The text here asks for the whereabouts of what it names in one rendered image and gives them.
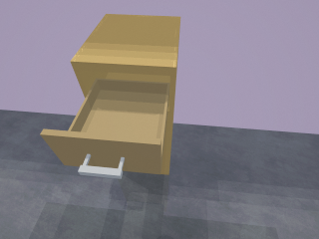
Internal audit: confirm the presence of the handle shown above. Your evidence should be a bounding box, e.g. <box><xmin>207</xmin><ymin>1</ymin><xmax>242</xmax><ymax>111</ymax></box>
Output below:
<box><xmin>78</xmin><ymin>154</ymin><xmax>125</xmax><ymax>179</ymax></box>

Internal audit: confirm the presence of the cabinet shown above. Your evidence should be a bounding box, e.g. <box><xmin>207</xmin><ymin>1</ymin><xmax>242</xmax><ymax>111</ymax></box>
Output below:
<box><xmin>70</xmin><ymin>14</ymin><xmax>181</xmax><ymax>175</ymax></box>

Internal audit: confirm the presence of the drawer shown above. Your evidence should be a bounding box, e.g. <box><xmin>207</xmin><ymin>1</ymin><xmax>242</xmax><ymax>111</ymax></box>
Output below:
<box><xmin>40</xmin><ymin>78</ymin><xmax>170</xmax><ymax>175</ymax></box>

